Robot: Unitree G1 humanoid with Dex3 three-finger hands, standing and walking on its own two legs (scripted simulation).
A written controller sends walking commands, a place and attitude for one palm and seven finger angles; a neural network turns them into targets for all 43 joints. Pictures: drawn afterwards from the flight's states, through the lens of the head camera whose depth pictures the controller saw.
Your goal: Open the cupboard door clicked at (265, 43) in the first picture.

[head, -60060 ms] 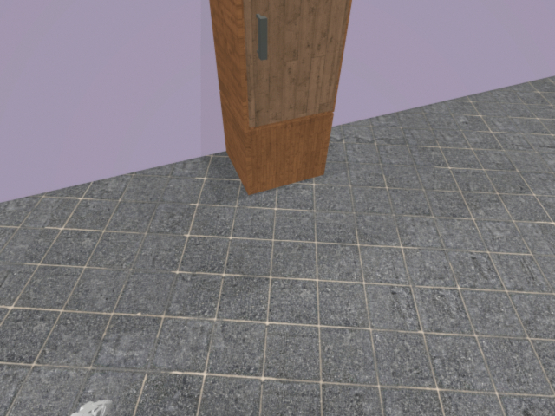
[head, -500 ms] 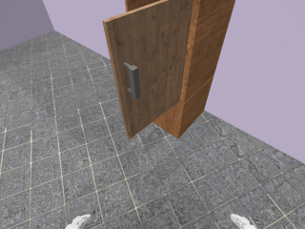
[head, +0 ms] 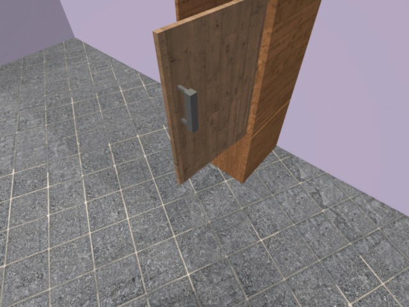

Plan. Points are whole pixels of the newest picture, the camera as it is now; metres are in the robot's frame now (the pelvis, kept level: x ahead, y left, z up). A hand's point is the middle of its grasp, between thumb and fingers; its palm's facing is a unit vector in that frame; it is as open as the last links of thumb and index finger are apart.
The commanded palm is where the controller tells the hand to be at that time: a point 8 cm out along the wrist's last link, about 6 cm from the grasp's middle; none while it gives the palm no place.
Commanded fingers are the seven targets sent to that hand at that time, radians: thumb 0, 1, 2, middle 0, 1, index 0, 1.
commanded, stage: let the arm hang, fingers relaxed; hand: left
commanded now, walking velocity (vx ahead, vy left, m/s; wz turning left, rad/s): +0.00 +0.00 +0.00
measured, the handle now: (187, 108) +0.61 +0.10 +0.02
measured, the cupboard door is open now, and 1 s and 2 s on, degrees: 84 84 84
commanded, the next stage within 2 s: look to check the result in 0.36 s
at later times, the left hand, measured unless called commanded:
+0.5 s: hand out of the picture +0.05 +0.19 -0.17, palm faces +0.00 -0.97 -0.25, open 7.4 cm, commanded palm none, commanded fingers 0.00 0.90 0.90 -0.20 -0.30 -0.20 -0.30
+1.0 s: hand out of the picture +0.07 +0.21 -0.16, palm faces +0.00 -0.95 -0.32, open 7.4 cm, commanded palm none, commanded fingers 0.00 0.90 0.90 -0.20 -0.30 -0.20 -0.30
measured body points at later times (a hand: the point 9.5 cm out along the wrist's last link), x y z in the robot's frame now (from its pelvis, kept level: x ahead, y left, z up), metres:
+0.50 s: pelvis +0.01 -0.01 +0.00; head +0.02 -0.02 +0.45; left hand +0.05 +0.24 -0.15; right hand +0.02 -0.25 -0.16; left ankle +0.02 +0.12 -0.74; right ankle +0.01 -0.12 -0.74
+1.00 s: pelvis +0.02 -0.02 +0.00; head +0.03 -0.03 +0.45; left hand +0.07 +0.26 -0.13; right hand +0.07 -0.30 -0.15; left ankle +0.02 +0.12 -0.74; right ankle +0.01 -0.12 -0.74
